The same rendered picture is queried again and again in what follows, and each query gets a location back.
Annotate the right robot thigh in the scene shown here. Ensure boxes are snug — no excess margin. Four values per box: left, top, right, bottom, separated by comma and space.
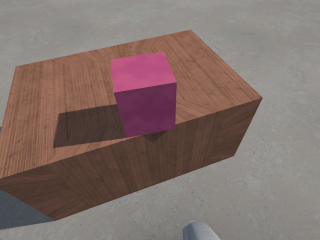
182, 222, 220, 240

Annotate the carton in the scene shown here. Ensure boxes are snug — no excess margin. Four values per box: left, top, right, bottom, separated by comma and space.
111, 51, 177, 138

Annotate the pedestal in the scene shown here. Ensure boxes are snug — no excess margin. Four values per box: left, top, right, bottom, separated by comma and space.
0, 29, 263, 221

